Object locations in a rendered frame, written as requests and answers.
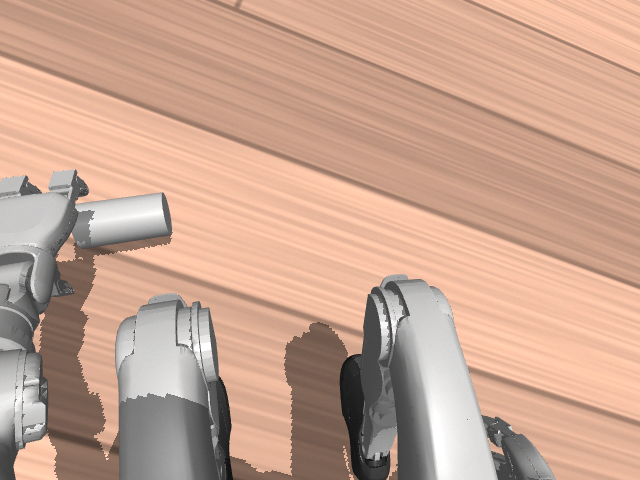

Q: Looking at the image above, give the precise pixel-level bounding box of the left robot hand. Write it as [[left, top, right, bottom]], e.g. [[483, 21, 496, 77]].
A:
[[0, 169, 89, 297]]

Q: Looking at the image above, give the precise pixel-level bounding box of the left robot foot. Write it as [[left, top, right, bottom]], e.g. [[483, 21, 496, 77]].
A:
[[215, 377, 233, 480]]

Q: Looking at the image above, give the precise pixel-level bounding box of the right robot hand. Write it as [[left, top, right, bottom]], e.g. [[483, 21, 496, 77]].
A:
[[482, 415, 556, 480]]

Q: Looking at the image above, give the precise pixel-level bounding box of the right robot foot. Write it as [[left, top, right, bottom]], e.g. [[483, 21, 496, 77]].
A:
[[340, 354, 390, 480]]

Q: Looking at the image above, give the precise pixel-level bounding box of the can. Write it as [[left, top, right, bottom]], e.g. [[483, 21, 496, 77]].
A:
[[72, 192, 172, 249]]

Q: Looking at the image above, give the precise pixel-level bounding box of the left robot arm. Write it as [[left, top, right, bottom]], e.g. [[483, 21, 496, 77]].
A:
[[0, 245, 57, 480]]

